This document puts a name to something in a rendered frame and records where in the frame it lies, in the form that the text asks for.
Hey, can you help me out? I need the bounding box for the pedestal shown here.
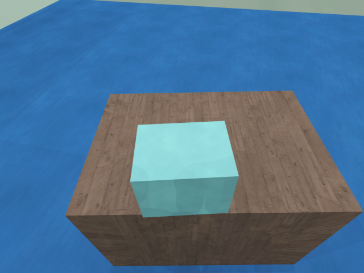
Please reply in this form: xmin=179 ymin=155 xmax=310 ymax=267
xmin=65 ymin=90 xmax=363 ymax=266

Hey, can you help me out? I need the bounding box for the carton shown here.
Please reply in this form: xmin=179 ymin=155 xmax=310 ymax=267
xmin=130 ymin=121 xmax=239 ymax=217

